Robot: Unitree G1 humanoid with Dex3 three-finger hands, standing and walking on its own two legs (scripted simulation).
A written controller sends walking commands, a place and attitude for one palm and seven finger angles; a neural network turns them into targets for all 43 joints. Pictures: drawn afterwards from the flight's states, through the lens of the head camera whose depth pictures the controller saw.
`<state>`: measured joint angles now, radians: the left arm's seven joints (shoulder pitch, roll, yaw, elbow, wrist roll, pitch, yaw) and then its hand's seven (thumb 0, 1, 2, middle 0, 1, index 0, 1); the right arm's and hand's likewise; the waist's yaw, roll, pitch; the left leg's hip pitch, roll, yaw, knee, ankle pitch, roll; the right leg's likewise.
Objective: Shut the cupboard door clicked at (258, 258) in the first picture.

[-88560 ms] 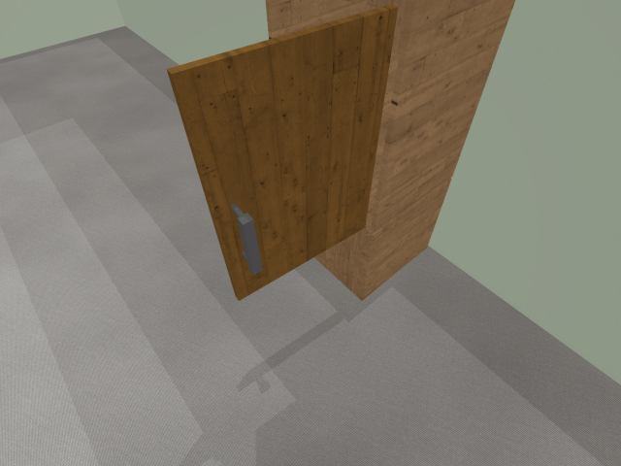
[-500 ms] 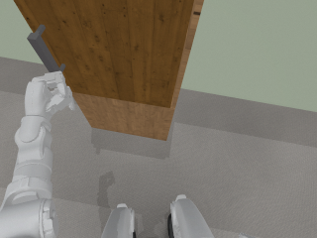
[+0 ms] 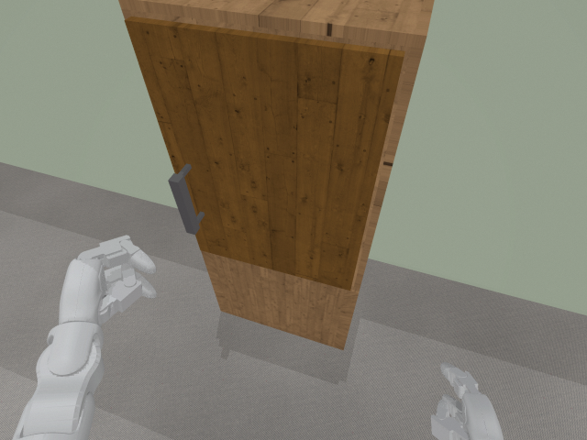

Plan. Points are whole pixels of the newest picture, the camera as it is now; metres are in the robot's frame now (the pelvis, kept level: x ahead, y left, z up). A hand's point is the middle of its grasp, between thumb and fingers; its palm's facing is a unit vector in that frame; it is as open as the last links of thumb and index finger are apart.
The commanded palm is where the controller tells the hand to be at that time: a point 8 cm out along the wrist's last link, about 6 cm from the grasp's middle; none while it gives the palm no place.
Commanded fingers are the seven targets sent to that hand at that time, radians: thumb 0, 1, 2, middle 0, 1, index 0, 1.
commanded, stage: draw the hand back to the body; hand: left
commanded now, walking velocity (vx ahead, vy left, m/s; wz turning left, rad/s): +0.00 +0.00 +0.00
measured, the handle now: (189, 199) +0.61 +0.26 -0.08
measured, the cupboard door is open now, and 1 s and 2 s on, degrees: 1 1 1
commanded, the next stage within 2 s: step back with the hand held close in 0.86 s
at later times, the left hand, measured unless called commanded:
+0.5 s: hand (23, 296) +0.21 +0.26 +0.20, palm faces +0.46 -0.78 -0.42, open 6.2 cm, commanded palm +0.16 +0.29 +0.21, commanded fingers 0.00 0.90 0.90 -0.20 -0.30 -0.20 -0.30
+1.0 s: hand (18, 303) +0.20 +0.25 +0.20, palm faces +0.47 -0.78 -0.41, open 7.4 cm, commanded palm +0.15 +0.29 +0.21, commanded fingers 0.00 0.90 0.90 -0.20 -0.30 -0.20 -0.30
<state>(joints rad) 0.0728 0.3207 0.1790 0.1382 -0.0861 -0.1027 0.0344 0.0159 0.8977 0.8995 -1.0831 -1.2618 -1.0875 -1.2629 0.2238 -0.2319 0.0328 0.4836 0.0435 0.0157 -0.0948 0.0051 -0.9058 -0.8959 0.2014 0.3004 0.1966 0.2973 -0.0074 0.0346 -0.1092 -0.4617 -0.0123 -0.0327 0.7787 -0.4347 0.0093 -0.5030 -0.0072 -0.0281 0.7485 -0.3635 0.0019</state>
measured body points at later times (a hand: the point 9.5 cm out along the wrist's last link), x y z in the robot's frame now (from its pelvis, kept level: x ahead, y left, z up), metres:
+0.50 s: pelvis +0.02 -0.01 +0.03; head +0.00 -0.04 +0.48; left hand +0.18 +0.29 +0.22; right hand +0.21 -0.22 -0.06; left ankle -0.02 +0.11 -0.71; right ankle +0.01 -0.12 -0.71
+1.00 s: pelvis +0.00 -0.01 +0.03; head -0.02 -0.04 +0.48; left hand +0.17 +0.29 +0.22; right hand +0.18 -0.23 -0.06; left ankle -0.02 +0.11 -0.71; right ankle +0.01 -0.12 -0.71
